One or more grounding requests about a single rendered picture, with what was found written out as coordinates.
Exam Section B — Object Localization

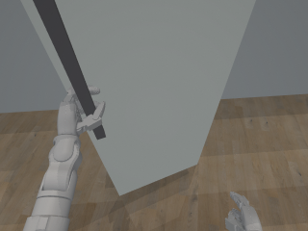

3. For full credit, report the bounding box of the left robot forearm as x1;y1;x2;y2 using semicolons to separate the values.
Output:
23;134;83;231

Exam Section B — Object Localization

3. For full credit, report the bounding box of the right robot hand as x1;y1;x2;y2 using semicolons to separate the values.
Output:
225;192;263;231

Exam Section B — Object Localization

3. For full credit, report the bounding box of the fridge door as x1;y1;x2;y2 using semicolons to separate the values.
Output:
20;0;256;196

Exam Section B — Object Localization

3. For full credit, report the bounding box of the left robot hand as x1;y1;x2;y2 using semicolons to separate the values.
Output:
57;85;106;138

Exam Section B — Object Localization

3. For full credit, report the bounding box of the handle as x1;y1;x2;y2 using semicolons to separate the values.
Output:
33;0;106;140

